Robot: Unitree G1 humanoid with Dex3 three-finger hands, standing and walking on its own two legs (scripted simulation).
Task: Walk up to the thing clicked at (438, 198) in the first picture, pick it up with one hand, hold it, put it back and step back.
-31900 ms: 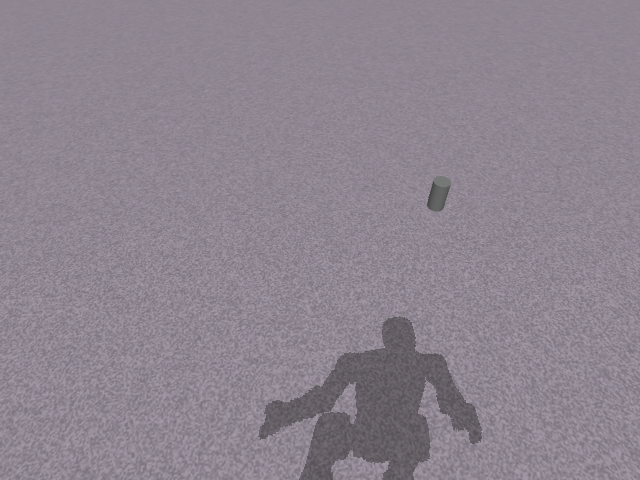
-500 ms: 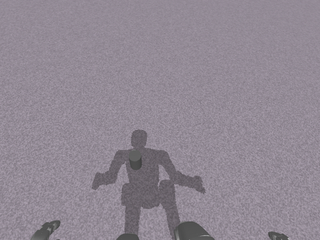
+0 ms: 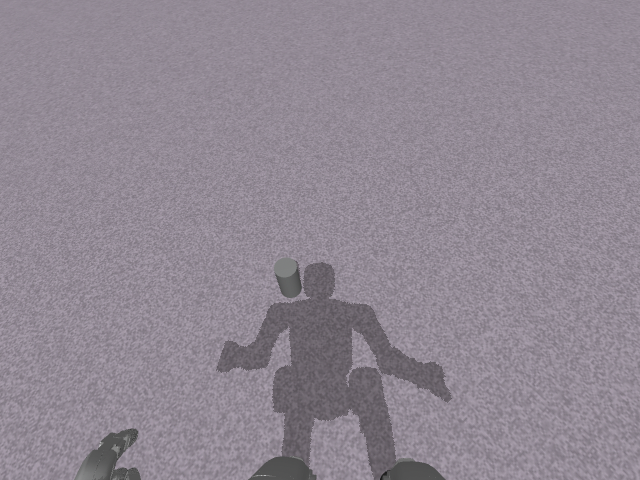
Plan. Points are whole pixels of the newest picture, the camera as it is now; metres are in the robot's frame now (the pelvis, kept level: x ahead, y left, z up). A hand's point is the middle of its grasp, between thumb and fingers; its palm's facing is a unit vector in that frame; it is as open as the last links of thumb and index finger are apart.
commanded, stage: step back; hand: left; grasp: from the side
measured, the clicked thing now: (288, 278) +0.75 +0.20 -0.69
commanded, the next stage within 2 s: stand in 1.70 s
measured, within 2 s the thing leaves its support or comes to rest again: neither
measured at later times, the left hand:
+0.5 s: hand out of the picture -0.13 +0.23 -0.15, palm faces -0.02 -0.91 -0.40, open 7.4 cm
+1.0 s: hand out of the picture -0.25 +0.25 -0.14, palm faces +0.08 -0.92 -0.38, open 7.4 cm
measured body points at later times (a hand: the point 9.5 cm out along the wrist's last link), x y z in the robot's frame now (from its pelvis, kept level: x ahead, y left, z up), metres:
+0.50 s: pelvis -0.19 -0.04 -0.01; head -0.14 -0.06 +0.43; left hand -0.13 +0.28 -0.12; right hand -0.05 -0.36 -0.13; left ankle -0.05 +0.11 -0.71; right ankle -0.21 -0.16 -0.73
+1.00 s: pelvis -0.28 -0.04 +0.00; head -0.29 -0.04 +0.45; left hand -0.25 +0.29 -0.11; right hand -0.21 -0.34 -0.12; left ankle -0.30 +0.09 -0.73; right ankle -0.25 -0.16 -0.71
